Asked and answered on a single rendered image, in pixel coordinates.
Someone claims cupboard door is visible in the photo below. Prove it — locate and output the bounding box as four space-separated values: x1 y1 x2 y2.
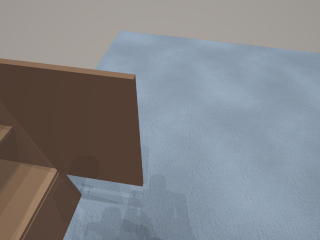
0 58 144 187

